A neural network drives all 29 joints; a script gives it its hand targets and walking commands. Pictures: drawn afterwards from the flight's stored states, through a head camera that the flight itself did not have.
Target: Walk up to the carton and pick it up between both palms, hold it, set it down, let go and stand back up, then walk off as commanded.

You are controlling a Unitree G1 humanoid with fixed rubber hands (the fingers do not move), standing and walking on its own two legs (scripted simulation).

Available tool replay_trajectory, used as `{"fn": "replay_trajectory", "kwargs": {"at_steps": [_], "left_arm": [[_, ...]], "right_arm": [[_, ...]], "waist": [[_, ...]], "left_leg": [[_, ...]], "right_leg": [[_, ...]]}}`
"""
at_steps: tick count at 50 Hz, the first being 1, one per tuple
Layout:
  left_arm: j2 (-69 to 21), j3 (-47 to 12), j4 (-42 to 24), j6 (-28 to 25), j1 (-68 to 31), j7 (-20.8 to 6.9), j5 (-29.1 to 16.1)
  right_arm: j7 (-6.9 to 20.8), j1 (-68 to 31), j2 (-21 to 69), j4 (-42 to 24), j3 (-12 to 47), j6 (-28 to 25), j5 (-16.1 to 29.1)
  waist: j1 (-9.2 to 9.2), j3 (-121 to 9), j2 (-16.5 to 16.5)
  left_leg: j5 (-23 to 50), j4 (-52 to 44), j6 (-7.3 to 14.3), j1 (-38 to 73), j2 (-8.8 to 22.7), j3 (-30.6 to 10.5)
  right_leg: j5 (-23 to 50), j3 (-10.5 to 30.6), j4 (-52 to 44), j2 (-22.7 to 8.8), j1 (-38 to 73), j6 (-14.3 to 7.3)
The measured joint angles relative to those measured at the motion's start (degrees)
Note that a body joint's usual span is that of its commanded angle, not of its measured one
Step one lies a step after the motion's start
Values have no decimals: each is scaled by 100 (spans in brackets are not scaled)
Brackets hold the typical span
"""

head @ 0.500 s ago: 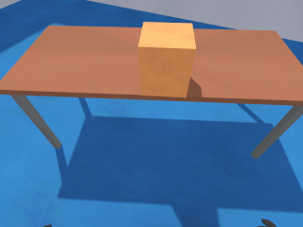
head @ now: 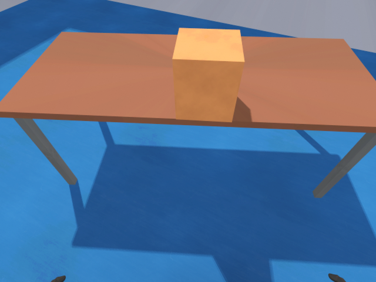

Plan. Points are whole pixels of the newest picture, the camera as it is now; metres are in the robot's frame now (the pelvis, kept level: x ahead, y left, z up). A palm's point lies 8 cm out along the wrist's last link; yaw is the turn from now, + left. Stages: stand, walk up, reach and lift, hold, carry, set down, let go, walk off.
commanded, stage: stand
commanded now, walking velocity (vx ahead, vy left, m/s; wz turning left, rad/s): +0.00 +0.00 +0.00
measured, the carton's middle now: (206, 76) +0.76 -0.04 -0.01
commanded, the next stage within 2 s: none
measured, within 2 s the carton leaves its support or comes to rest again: neither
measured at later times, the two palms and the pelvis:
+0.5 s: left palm out of the picture +0.09 +0.32 -0.11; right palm out of the picture +0.10 -0.32 -0.11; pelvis +0.01 +0.00 +0.00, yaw +0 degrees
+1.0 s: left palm out of the picture +0.09 +0.32 -0.11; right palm out of the picture +0.09 -0.32 -0.10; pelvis +0.01 +0.00 +0.00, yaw +0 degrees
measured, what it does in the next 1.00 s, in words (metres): stands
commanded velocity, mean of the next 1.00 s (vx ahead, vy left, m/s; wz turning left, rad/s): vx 0.00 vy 0.00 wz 0.00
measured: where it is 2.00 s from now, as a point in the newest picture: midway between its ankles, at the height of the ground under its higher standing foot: outside the picture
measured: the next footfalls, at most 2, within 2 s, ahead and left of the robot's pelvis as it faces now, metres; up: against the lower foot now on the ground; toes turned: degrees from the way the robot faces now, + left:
none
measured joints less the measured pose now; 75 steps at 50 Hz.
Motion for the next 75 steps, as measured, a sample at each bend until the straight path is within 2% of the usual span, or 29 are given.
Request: {"fn": "replay_trajectory", "kwargs": {"at_steps": [29, 75], "left_arm": [[-30, -26, 3, -11, -28, 10, -7], [16, -25, -32, 1, 81, 2, 10]], "right_arm": [[-13, -23, 32, -3, 41, 13, 2], [-1, 12, 41, -14, 20, 6, 5]], "waist": [[-35, -8, 10], [11, 4, -22]], "left_leg": [[-47, -6, -6, 13, -1, -39], [-37, -26, 13, 42, -1, 26]], "right_leg": [[-54, -44, -22, -4, 35, -9], [-20, 16, -48, -9, 45, 11]]}}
